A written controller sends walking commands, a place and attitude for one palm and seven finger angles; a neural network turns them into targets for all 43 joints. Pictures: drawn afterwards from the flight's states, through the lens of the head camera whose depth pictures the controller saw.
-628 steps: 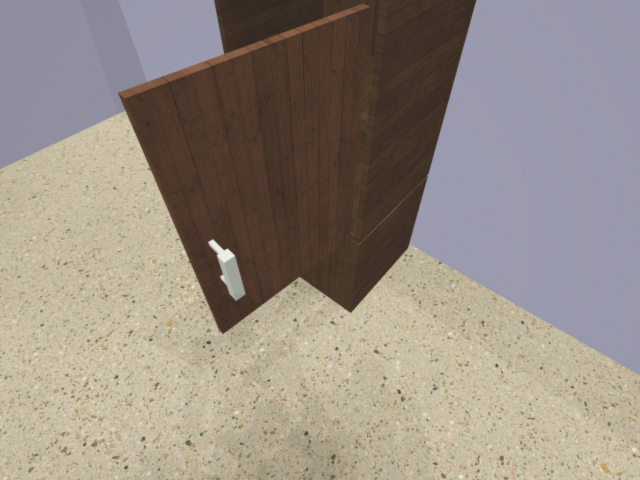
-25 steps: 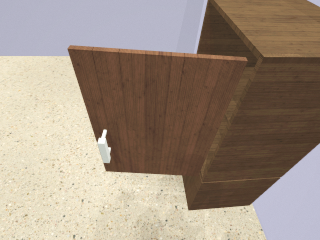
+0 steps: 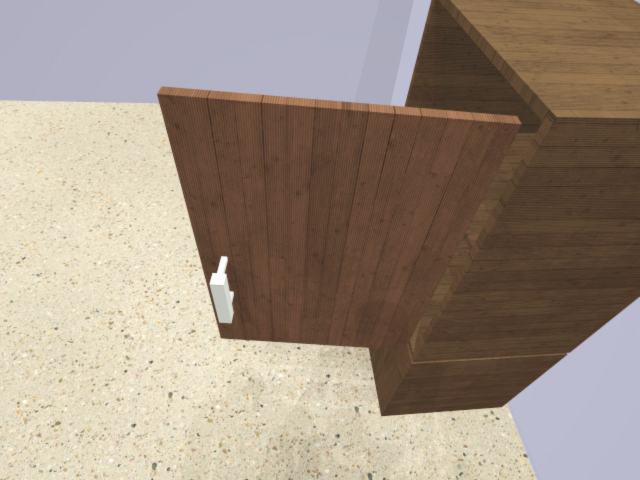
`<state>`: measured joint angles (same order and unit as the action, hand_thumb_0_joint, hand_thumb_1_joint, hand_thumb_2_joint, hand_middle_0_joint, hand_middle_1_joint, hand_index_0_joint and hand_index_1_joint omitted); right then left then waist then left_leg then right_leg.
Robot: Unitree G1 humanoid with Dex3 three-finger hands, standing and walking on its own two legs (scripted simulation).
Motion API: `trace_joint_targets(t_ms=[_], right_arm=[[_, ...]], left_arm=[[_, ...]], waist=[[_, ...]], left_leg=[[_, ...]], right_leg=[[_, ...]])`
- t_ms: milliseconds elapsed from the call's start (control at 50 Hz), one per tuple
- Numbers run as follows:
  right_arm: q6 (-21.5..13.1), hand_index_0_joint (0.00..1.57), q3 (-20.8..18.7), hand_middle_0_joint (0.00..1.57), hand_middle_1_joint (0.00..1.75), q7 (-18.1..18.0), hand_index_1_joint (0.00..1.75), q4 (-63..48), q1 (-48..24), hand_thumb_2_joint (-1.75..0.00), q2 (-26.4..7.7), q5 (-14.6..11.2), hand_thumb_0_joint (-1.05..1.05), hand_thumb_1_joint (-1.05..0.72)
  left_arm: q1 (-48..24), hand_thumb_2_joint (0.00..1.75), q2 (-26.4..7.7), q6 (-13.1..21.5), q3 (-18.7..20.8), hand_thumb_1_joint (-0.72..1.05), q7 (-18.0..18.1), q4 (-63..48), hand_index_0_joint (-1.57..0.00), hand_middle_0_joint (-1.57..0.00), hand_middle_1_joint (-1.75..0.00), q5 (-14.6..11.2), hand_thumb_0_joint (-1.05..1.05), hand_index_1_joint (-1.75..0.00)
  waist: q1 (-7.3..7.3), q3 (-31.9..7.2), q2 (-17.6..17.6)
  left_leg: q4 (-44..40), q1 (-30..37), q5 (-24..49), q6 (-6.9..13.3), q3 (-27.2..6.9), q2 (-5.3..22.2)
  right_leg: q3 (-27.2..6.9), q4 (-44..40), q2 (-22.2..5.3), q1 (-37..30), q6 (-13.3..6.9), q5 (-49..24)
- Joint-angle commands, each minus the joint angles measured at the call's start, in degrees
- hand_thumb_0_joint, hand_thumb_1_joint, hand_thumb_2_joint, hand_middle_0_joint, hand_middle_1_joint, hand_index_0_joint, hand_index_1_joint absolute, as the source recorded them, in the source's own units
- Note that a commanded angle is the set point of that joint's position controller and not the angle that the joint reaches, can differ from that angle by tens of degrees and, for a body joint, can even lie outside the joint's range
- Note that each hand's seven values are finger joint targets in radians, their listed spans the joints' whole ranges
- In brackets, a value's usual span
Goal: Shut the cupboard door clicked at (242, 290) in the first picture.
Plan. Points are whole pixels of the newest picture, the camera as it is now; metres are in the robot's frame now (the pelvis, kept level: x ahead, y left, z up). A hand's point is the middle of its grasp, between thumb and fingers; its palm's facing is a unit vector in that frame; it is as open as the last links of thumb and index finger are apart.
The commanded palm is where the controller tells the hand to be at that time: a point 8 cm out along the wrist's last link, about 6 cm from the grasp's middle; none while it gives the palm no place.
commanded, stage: look again from close up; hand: left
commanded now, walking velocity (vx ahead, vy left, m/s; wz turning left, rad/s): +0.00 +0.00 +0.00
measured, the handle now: (224, 289) +0.43 +0.19 -0.11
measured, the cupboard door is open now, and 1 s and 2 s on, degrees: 83 83 83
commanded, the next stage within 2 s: raise the hand and make a fist in 0.18 s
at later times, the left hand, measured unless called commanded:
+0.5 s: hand (179, 403) +0.20 +0.18 -0.01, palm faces +0.17 -0.98 -0.05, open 7.1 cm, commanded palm +0.10 +0.23 -0.08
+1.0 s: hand (211, 443) +0.18 +0.15 -0.08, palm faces -0.09 -1.00 -0.03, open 4.7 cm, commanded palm +0.13 +0.23 -0.08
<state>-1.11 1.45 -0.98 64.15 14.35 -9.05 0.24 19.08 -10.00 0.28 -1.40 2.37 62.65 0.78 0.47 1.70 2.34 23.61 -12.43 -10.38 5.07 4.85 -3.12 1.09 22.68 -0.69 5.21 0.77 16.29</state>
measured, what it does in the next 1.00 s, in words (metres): steps on the spot: right foot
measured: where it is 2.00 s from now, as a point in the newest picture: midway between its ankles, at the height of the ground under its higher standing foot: outside the picture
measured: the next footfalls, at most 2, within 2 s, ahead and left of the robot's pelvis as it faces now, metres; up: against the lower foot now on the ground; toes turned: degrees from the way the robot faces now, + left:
right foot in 0.48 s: +0.07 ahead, -0.09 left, +0.00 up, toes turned +2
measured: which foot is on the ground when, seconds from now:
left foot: down 0.00-1.00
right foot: down 0.00-0.32, up 0.34-0.46, down 0.48-1.00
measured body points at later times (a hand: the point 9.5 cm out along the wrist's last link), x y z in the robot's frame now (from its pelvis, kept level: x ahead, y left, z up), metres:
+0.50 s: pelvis -0.02 +0.01 -0.03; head -0.02 +0.01 +0.42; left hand +0.19 +0.23 +0.00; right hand +0.10 -0.23 -0.12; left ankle +0.03 +0.06 -0.74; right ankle +0.03 -0.09 -0.74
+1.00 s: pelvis -0.02 -0.02 -0.14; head +0.06 +0.00 +0.31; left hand +0.18 +0.20 -0.08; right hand +0.23 -0.19 -0.20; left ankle +0.03 +0.06 -0.74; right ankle +0.03 -0.09 -0.74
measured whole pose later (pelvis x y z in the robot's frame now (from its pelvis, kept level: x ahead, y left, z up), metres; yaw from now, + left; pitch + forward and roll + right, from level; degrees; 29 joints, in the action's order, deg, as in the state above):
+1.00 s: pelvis -0.02 -0.02 -0.14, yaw +3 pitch +18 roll -4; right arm -12.9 3.0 -1.4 28.7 7.0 -10.7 -3.0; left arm 22.6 -13.8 23.9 2.3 -18.0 -5.6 -14.0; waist 3.2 -9.2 -2.2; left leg 78.4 -65.2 -31.5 4.4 0.0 -2.1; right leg 8.5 74.9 3.1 62.1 -5.0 31.7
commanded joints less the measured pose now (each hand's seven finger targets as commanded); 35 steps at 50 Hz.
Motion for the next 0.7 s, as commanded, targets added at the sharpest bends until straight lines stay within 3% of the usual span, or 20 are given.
trace_joint_targets(t_ms=[0,240,260,280,300,320,340,360,380,400,420,440,460,480,500,520,540,580,620,680], right_arm=[[-0.8,0.2,-1.6,0.2,0.3,-0.4,0.3,-1.7,2.7,-0.9,-7.5,0.2,0.0,-0.9],[-0.8,0.2,-2.0,0.2,0.3,-0.5,0.3,-1.3,3.6,-0.9,-7.0,0.1,0.0,-0.9],[-0.7,0.2,-1.4,0.2,0.3,-0.1,0.3,-5.4,1.4,-0.9,-8.9,0.0,0.0,-0.9],[-10.5,0.2,-4.9,0.2,0.3,-4.1,0.3,-25.1,9.2,-0.9,-19.0,-1.8,0.0,-0.9],[-17.0,0.2,0.4,0.2,0.3,-4.7,0.3,-22.2,4.1,-0.9,-12.6,-3.8,0.0,-0.9],[-19.0,0.2,-0.3,0.2,0.3,-4.9,0.3,-19.4,2.0,-0.9,-13.3,-2.0,0.0,-0.9],[-19.3,0.2,-0.4,0.2,0.3,-2.6,0.3,-16.9,1.7,-0.9,-10.0,-2.6,0.0,-0.9],[-19.3,0.2,-2.5,0.2,0.3,-0.7,0.3,-20.5,3.1,-0.9,-13.6,-2.9,0.0,-0.9],[-20.0,0.2,-2.8,0.2,0.3,-0.3,0.3,-23.8,0.2,-0.9,-13.1,-2.8,0.0,-0.9],[-20.4,0.2,-3.1,0.2,0.3,-0.3,0.3,-25.1,-1.7,-0.9,-13.8,-2.2,0.0,-0.9],[-20.2,0.2,-3.8,0.2,0.3,0.1,0.3,-26.2,-1.3,-0.9,-13.6,-2.0,0.0,-0.9],[-20.0,0.2,-3.9,0.2,0.3,0.6,0.3,-28.2,-2.5,-0.9,-12.7,-1.4,0.0,-0.9],[-19.5,0.2,-4.7,0.2,0.3,1.0,0.3,-29.8,-3.9,-0.9,-12.7,-0.7,0.0,-0.9],[-18.6,0.2,-5.1,0.2,0.3,1.8,0.3,-31.8,-5.3,-0.9,-13.8,0.1,0.0,-0.9],[-17.6,0.2,-5.6,0.2,0.3,2.2,0.3,-34.1,-7.2,-0.9,-13.9,0.3,0.0,-0.9],[-16.6,0.2,-6.2,0.2,0.3,2.8,0.3,-36.1,-8.4,-0.9,-13.7,-0.3,0.0,-0.9],[-15.9,0.2,-6.4,0.2,0.3,2.9,0.3,-39.0,-10.5,-0.9,-13.8,-1.0,0.0,-0.9],[-14.7,0.2,-6.6,0.2,0.3,3.1,0.3,-43.2,-12.5,-0.9,-13.6,-2.0,0.0,-0.9],[-13.8,0.2,-6.3,0.2,0.3,2.8,0.3,-45.9,-11.9,-0.9,-13.7,-2.2,0.0,-0.9],[-14.7,0.2,-5.5,0.2,0.3,2.3,0.3,-47.7,-9.7,-0.9,-13.1,-1.3,0.0,-0.9]], left_arm=[[4.6,0.9,-4.5,0.8,0.8,0.9,0.2,-1.0,-0.2,-0.2,-0.3,0.0,0.0,-0.3],[5.6,0.9,-4.0,0.5,0.9,0.9,0.3,-0.5,-0.2,-0.2,-0.3,0.2,0.0,-0.3],[4.2,0.9,-4.4,1.7,0.3,0.9,2.2,0.0,-0.2,-0.2,-0.3,1.5,0.0,-0.3],[-41.7,0.9,-32.2,15.4,20.4,0.9,2.8,-96.7,-0.2,-0.2,-0.3,-6.3,0.0,-0.3],[-6.6,0.9,-9.9,12.8,1.3,0.9,3.4,-84.5,-0.22,-0.22,-0.32,-6.8,0.0,-0.32],[-4.7,0.9,-9.3,10.3,4.3,0.9,5.5,-80.1,-0.24,-0.24,-0.34,-8.1,0.0,-0.34],[12.0,0.9,5.2,3.2,-4.5,0.9,5.4,-58.0,-0.25,-0.25,-0.36,-8.0,0.0,-0.36],[2.3,0.9,4.1,4.2,-6.2,0.9,5.0,-69.1,-0.27,-0.27,-0.38,-10.1,0.0,-0.38],[0.5,0.9,3.7,6.8,-5.0,0.9,3.5,-68.0,-0.29,-0.29,-0.4,-10.0,0.0,-0.4],[-0.5,0.9,2.4,10.0,-2.4,0.9,2.2,-60.2,-0.31,-0.31,-0.42,-9.5,0.0,-0.42],[4.2,0.9,1.2,13.0,0.9,0.9,0.4,-50.5,-0.33,-0.33,-0.44,-9.5,0.0,-0.44],[7.8,0.9,1.9,17.4,2.2,0.9,-2.1,-47.7,-0.35,-0.35,-0.46,-10.4,0.0,-0.46],[14.3,0.9,0.4,22.2,6.2,0.9,-5.4,-46.4,-0.36,-0.36,-0.48,-11.7,0.0,-0.48],[16.8,0.9,0.6,26.6,6.9,0.9,-9.8,-47.5,-0.38,-0.38,-0.5,-13.5,0.0,-0.5],[17.8,0.9,-3.0,30.6,10.6,0.9,-13.6,-47.5,-0.4,-0.4,-0.52,-15.1,0.0,-0.52],[18.9,0.9,-5.1,33.6,11.9,0.9,-17.2,-46.2,-0.42,-0.42,-0.54,-15.6,0.0,-0.54],[18.3,0.9,-5.0,34.8,11.3,0.9,-18.9,-47.3,-0.44,-0.44,-0.56,-16.1,0.0,-0.56],[19.1,0.9,-5.6,33.9,11.3,0.9,-19.6,-50.3,-0.47,-0.47,-0.6,-15.5,0.0,-0.6],[14.3,0.9,-9.1,33.2,13.1,0.9,-18.2,-61.0,-0.51,-0.51,-0.64,-16.1,0.0,-0.64],[4.1,0.9,-9.5,37.1,10.5,0.9,-13.9,-82.3,-0.57,-0.57,-0.7,-16.3,0.0,-0.7]], waist=[[-0.25,1.6,-2.0],[-0.08,2.0,-2.0],[-0.71,5.4,-6.9],[-12.37,-17.1,-6.7],[-4.4,-26.0,-24.9],[-1.55,-23.9,-22.7],[-2.38,-13.0,-13.0],[-4.12,-6.5,-10.7],[-4.1,-2.4,-7.2],[-4.85,1.8,0.9],[-4.35,3.4,7.2],[-2.21,1.2,15.1],[0.74,-2.4,17.6],[1.77,-6.7,14.8],[2.6,-7.6,13.7],[3.32,-6.4,11.2],[3.75,-4.0,11.0],[4.82,-5.0,4.3],[4.99,-9.7,-3.9],[2.55,-20.0,-14.0]], left_leg=[[-7.2,2.8,1.8,-1.9,-10.6,9.5],[-9.4,2.9,0.3,-1.9,-11.6,9.7],[-0.9,-0.2,14.6,-4.4,-9.8,9.7],[-1.5,22.3,20.2,-6.2,-17.2,8.8],[-2.4,33.0,17.4,-10.2,-19.1,12.3],[-7.1,24.0,18.0,-13.4,-18.6,11.3],[-8.5,13.0,5.3,-13.3,-17.7,10.9],[-6.6,5.6,-6.3,-10.3,-16.8,9.1],[-2.9,1.4,-11.5,-8.8,-16.1,7.4],[3.3,-6.1,-14.8,-6.9,-13.7,5.4],[9.5,-12.2,-13.9,-6.1,-11.1,3.2],[15.4,-18.1,-12.5,-5.4,-9.4,2.4],[19.6,-22.9,-11.9,-5.6,-7.8,1.8],[22.9,-25.1,-9.9,-6.1,-6.6,1.3],[26.0,-30.3,-13.0,-6.8,-6.1,0.6],[27.4,-34.9,-17.3,-7.6,-5.7,0.2],[28.1,-39.3,-22.0,-7.1,-5.4,-0.2],[28.9,-42.5,-26.6,-5.9,-5.5,-0.3],[29.1,-42.4,-29.2,-5.3,-6.9,0.2],[29.8,-36.5,-31.3,-4.9,-11.9,1.9]], right_leg=[[-3.7,-3.4,-5.4,5.0,-2.2,-4.5],[-3.0,-3.0,-5.4,5.2,-1.8,-4.3],[-2.7,-0.4,-5.3,9.0,-1.8,-5.2],[4.4,8.4,1.5,16.0,-0.9,-10.4],[3.6,19.4,3.5,20.5,-1.7,4.3],[1.1,20.9,2.8,20.5,-2.2,6.8],[1.1,21.9,0.9,23.6,-1.9,7.0],[1.6,19.8,0.2,24.4,-2.2,5.8],[2.7,16.3,0.5,26.1,-2.3,6.0],[3.9,12.5,0.4,28.2,-2.4,6.3],[3.5,10.0,0.1,30.4,-2.7,10.1],[2.4,11.7,-0.5,32.9,-2.5,15.3],[1.4,14.8,-0.3,33.7,-2.7,16.9],[1.2,18.5,-0.3,33.6,-3.2,13.1],[0.3,21.6,-0.8,34.8,-3.7,16.0],[-2.3,22.7,-1.5,35.3,-4.6,23.4],[-3.7,24.3,-1.3,37.7,-4.5,29.1],[-4.8,27.8,-0.6,40.0,-4.4,31.0],[-4.6,31.9,0.1,42.1,-4.6,29.0],[-3.3,37.2,1.3,47.4,-4.6,23.2]])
